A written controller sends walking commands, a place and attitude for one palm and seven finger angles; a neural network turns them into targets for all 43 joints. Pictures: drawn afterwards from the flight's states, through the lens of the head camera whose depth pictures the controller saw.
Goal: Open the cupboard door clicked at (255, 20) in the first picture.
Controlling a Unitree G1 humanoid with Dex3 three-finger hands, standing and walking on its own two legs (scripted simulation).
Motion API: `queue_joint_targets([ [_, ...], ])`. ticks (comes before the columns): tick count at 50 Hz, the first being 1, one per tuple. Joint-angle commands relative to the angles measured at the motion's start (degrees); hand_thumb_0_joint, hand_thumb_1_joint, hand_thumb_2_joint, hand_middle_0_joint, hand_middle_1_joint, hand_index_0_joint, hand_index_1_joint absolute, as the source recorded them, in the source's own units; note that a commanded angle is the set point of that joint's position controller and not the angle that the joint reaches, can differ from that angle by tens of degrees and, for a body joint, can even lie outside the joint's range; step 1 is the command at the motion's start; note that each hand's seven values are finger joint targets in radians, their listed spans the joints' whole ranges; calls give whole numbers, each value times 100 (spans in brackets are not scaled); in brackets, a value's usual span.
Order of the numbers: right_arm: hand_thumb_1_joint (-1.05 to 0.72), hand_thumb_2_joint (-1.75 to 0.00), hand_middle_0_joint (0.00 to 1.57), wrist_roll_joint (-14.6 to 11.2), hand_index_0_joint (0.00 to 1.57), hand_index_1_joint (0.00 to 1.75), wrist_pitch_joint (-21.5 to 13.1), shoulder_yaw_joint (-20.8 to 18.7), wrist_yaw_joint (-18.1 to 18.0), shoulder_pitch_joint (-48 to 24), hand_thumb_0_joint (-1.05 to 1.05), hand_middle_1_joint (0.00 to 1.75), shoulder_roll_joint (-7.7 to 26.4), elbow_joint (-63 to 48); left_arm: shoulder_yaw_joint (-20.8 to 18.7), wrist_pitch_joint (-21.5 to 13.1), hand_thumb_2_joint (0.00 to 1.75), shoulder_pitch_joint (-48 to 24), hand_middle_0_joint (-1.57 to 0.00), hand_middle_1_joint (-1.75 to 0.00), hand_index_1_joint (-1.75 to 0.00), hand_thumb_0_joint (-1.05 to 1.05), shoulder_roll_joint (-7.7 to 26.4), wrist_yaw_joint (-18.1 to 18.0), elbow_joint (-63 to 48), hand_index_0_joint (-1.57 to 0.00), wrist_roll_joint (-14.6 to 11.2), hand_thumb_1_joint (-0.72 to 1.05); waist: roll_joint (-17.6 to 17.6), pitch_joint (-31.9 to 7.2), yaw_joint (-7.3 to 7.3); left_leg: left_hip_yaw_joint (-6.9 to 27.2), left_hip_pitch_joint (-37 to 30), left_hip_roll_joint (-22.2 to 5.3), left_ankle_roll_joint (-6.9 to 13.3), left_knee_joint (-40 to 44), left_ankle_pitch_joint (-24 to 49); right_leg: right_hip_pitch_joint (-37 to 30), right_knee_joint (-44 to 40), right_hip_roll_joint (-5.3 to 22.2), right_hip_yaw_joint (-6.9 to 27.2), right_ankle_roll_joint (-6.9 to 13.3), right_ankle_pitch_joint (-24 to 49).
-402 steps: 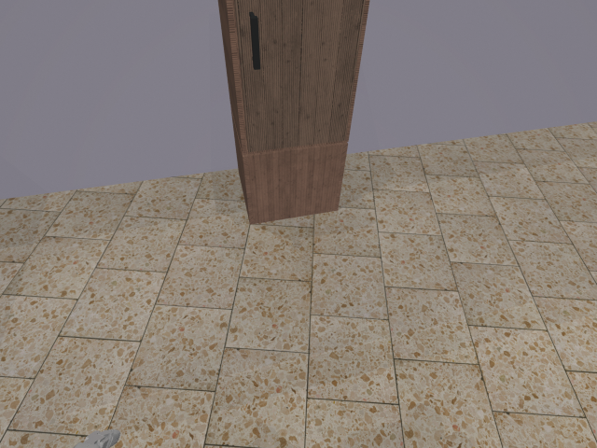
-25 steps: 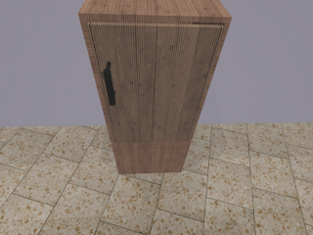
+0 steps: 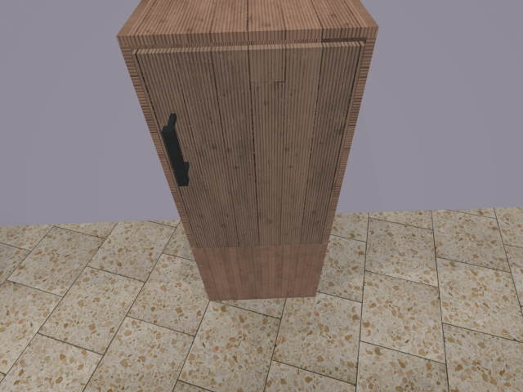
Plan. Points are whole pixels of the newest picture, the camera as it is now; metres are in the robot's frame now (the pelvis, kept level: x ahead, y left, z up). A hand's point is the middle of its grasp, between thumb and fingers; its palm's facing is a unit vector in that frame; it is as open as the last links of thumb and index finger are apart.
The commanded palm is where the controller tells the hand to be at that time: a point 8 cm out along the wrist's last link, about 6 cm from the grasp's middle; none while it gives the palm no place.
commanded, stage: raise the hand with hooked fingers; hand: left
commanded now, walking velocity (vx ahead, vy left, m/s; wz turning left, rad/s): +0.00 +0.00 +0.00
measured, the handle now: (178, 151) +0.54 +0.20 +0.07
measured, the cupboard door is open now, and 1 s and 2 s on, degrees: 0 0 0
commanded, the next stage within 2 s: none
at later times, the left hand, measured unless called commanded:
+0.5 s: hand (140, 389) +0.14 +0.18 -0.03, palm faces +0.02 -1.00 +0.02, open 8.4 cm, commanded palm +0.12 +0.26 -0.03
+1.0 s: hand (78, 356) +0.17 +0.26 +0.02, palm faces +0.13 -0.99 -0.07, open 11.4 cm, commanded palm +0.14 +0.31 +0.02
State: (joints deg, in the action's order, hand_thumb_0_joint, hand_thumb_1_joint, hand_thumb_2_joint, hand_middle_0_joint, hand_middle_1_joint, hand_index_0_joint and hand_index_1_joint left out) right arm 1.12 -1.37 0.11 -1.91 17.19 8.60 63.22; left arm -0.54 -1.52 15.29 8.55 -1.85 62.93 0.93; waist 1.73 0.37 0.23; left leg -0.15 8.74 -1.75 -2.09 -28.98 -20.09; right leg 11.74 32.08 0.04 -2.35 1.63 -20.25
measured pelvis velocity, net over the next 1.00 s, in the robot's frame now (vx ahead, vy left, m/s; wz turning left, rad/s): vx -0.08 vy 0.04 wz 0.01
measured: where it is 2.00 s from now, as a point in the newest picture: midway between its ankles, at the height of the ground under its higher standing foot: outside the picture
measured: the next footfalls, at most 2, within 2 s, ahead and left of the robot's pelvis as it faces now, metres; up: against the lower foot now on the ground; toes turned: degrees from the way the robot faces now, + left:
none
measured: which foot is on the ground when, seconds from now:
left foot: down 0.00-1.00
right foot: down 0.00-1.00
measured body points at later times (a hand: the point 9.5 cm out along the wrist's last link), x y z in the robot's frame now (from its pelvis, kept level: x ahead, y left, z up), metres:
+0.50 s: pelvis -0.06 +0.00 -0.05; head -0.03 +0.01 +0.39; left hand +0.13 +0.24 -0.02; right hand +0.18 -0.25 -0.07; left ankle -0.05 +0.14 -0.73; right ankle -0.03 -0.10 -0.73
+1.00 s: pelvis -0.08 +0.04 -0.05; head -0.05 +0.05 +0.40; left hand +0.15 +0.32 +0.02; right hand +0.05 -0.19 -0.13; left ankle -0.05 +0.14 -0.73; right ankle -0.03 -0.10 -0.73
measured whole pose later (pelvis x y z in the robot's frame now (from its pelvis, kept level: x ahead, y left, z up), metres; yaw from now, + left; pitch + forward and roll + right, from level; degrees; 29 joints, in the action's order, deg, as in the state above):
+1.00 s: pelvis -0.08 +0.04 -0.05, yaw +0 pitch +8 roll -2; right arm -0.9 -14.0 2.8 -3.6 20.1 12.8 32.5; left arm -15.3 -14.7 15.5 15.6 10.7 1.4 -15.6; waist 0.7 -4.7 0.9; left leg -0.3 38.6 -0.9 1.0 -55.4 -24.9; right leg 38.5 52.1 1.5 -2.2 -0.8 -21.7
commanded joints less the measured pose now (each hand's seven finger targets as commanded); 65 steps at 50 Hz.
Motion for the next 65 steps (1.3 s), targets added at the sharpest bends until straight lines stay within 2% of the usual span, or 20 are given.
queue_joint_targets([
  [1,-90,-90,20,-22,20,30,-44,-50,-52,393,0,30,413,-100,-154,-65,90,393,-20,-30,-30,0,676,-50,-166,-20,-27,90,-171,70,-10,103,225,-304,281,291,1930,-353,-419,630,459,155,2726],
  [4,-90,-90,20,-32,20,30,-23,-54,-54,340,0,30,429,-87,-153,-56,90,373,-20,-30,-30,0,695,-51,-169,-20,-24,90,-210,161,-3,79,245,-297,267,331,1749,-323,-478,646,475,165,2714],
  [5,-90,-90,20,-89,20,30,-13,-179,10,-453,0,30,684,-485,-221,-149,90,1135,-20,-30,-30,0,877,-280,128,-20,-12,90,-1637,481,-436,-191,1138,-264,129,-1173,1153,-491,-766,1022,1085,-274,5980],
  [6,-90,-90,20,-362,20,30,-1100,-274,-234,-428,0,30,1600,-2460,-571,-1537,89,-3529,-20,-32,-32,0,1966,-194,-9043,-20,-1119,88,337,-2421,371,-165,-311,209,462,-114,2108,-933,-96,695,872,68,5069],
  [7,-90,-90,20,-171,20,30,-1559,-168,-464,-580,0,30,962,-1978,-662,-1110,88,-614,-20,-33,-33,0,1562,-428,-7194,-20,-594,85,1435,-2410,-86,-317,-827,92,515,250,3356,-849,171,215,469,132,3634],
  [8,-90,-90,20,-272,20,30,-1668,-242,-471,-621,0,30,1029,-1690,-515,-799,87,-464,-21,-34,-34,0,1183,-726,-6879,-21,-776,83,1617,-1792,-60,-153,-525,-6,332,37,3305,-215,-28,202,102,71,2342],
  [9,-90,-90,20,-374,20,30,-1673,-216,-402,-483,0,30,782,-1704,194,-238,86,1052,-21,-36,-36,0,-101,-687,-5753,-21,-832,81,738,-1059,83,3,-59,-55,349,71,3122,191,-113,194,-99,-23,2055],
  [10,-90,-90,20,-439,20,30,-1757,-278,-371,-670,0,30,1018,-2202,178,-425,85,109,-21,-37,-37,0,-24,-533,-6841,-21,-1004,78,136,-371,133,110,334,-17,335,-64,2845,453,-55,182,-140,-63,2290],
  [12,-90,-90,20,-202,20,30,-1853,-466,-390,-535,0,30,1191,-2390,-496,-1026,83,353,-21,-40,-40,0,483,-298,-6556,-21,-872,74,-1106,-510,252,-23,824,182,413,-642,2177,1054,129,122,-228,-185,2249],
  [15,-90,-90,20,-91,20,30,-1840,-513,-180,-725,0,30,1105,-2829,-701,-1946,80,1598,-22,-45,-45,0,17,488,-5126,-22,-1030,67,-1957,-301,-183,-5,2221,303,257,-1202,1236,1604,784,123,-159,-277,1681],
  [19,-90,-90,20,-156,20,30,-1748,-596,123,-980,0,30,1235,-3503,-1458,-3210,76,1930,-22,-51,-51,0,589,1998,-5109,-22,-1622,57,-1013,-1182,-545,-198,3224,461,101,-2083,826,1369,1581,317,412,-121,1857],
  [25,-90,-90,20,-243,20,30,-1480,-499,-8,-1024,0,30,1148,-4442,-1606,-2715,70,74,-23,-60,-60,0,1061,1839,-7059,-23,-1765,43,43,-1538,-220,-257,3289,432,310,-2353,-119,2127,1275,205,691,-92,-705],
  [28,-90,-90,20,-160,20,30,-1510,-374,-118,-708,0,30,1160,-4294,-1421,-3114,67,-1244,-24,-64,-64,0,1163,1454,-8285,-24,-1685,36,149,-1577,209,19,3067,236,379,-2568,-152,2692,1603,32,441,-54,-666],
  [34,-90,-90,20,-230,20,30,-1694,-167,-268,-591,0,30,1343,-3976,-686,-2918,61,-1171,-25,-74,-74,0,1037,1887,-7698,-25,-1539,22,453,-1389,452,316,2957,157,374,-2402,-532,3001,1748,-102,65,-16,-676],
  [40,-90,-90,20,-392,20,30,-1538,-91,-374,-843,0,30,1299,-4245,-1737,-1212,55,-326,-26,-82,-82,0,1574,1947,-6680,-26,-1807,8,26,-1513,-250,292,3086,267,283,-1612,-755,2075,1233,-13,-25,-62,-1124],
  [43,-90,-90,20,-324,20,30,-1519,-63,-360,-908,0,30,1164,-4299,-2194,-1124,52,-291,-26,-87,-87,0,1634,1527,-7136,-26,-2026,1,-164,-1652,-436,310,2890,232,246,-1444,-299,1752,1251,-67,-150,-45,-765],
  [47,-90,-90,20,-213,20,30,-1637,-68,-228,-588,0,30,1197,-4138,-2012,-1809,48,-624,-27,-93,-93,0,1545,1089,-7612,-27,-1771,-8,172,-1408,-196,320,2625,149,222,-1357,-57,2088,1390,-105,-269,-22,-386],
  [53,-90,-90,20,-277,20,30,-1776,-121,-278,-409,0,30,1459,-3928,-1501,-2021,42,-1294,-28,-102,-102,0,1431,1664,-6985,-28,-1704,-22,160,-1237,142,374,2513,156,262,-1326,-576,2269,1261,-104,-193,-26,-572],
  [58,-90,-90,20,-334,20,30,-1796,-128,-410,-381,0,30,1517,-3917,-2141,-1592,37,-1477,-29,-110,-110,0,2169,1912,-7051,-29,-1822,-34,398,-1647,-92,407,2054,151,235,-1148,20,1731,1144,-96,-203,-9,-77],
  [65,-90,-90,20,-301,20,30,-1684,-60,-329,-410,0,30,1382,-3868,-2420,-1519,30,-1704,-30,-120,-120,0,2129,1688,-6947,-30,-1928,-50,495,-1463,-148,327,1621,134,113,-1057,1303,1405,1050,-126,-291,6,977],
])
